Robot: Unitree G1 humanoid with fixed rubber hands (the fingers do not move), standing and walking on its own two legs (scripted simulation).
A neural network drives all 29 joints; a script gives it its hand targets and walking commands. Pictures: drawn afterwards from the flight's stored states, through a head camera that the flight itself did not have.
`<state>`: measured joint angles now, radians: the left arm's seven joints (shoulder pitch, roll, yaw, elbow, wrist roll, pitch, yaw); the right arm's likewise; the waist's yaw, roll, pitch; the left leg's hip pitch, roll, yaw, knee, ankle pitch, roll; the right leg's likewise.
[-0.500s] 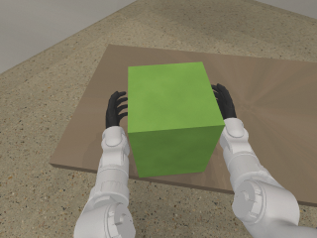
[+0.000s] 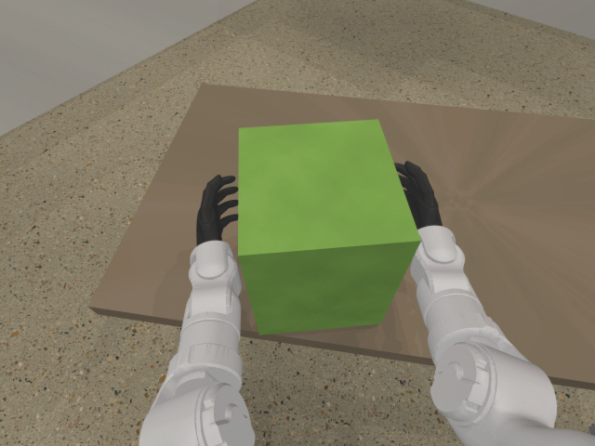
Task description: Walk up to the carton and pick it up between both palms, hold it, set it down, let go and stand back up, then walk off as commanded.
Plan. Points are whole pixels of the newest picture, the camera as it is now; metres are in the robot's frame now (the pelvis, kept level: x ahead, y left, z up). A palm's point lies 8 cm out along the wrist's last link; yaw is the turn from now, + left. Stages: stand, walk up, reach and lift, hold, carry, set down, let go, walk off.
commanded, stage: set down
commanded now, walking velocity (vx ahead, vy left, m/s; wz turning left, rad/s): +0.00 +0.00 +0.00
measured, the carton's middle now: (315, 233) +0.43 +0.04 +0.00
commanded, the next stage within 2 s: none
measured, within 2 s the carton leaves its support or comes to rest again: neither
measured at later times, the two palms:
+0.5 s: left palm (213, 238) +0.38 +0.19 +0.03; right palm (419, 221) +0.43 -0.10 +0.04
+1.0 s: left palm (192, 247) +0.38 +0.22 +0.01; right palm (431, 211) +0.46 -0.13 +0.03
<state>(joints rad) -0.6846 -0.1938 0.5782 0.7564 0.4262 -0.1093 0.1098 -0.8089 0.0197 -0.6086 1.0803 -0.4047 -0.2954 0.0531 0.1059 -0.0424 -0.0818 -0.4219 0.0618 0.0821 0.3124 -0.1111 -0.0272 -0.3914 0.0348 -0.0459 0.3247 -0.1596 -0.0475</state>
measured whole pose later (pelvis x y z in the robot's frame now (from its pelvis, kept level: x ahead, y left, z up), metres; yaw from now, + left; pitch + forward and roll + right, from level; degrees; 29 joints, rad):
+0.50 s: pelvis +0.00 +0.01 +0.00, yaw -1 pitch +15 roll +0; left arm -0.71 -0.15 0.55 0.83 0.38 -0.14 0.16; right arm -0.85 -0.03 -0.50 1.14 -0.33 -0.26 0.04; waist 0.11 -0.06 -0.08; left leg -0.47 0.07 0.11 0.34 -0.12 -0.02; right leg -0.44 0.04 -0.03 0.33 -0.15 -0.04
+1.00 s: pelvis -0.01 +0.01 -0.02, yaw -2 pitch +24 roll -2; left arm -0.77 0.03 0.20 1.09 -0.05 -0.22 0.21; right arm -0.99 -0.31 0.06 1.41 0.25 -0.26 0.02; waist 0.19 0.00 -0.23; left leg -0.76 0.09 0.07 0.52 -0.17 -0.02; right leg -0.70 0.06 -0.04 0.45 -0.18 -0.04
